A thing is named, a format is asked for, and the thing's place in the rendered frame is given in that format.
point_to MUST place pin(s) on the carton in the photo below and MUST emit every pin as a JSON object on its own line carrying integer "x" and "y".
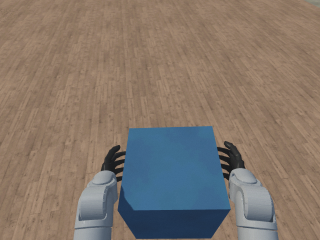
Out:
{"x": 172, "y": 184}

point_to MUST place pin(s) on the right robot hand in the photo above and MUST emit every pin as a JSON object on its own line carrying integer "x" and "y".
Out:
{"x": 234, "y": 160}

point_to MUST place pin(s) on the left robot hand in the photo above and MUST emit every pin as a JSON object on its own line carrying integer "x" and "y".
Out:
{"x": 110, "y": 163}

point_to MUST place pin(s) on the robot left forearm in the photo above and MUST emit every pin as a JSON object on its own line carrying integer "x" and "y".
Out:
{"x": 95, "y": 208}

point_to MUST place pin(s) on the robot right forearm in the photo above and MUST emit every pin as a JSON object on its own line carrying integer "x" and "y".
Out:
{"x": 254, "y": 207}

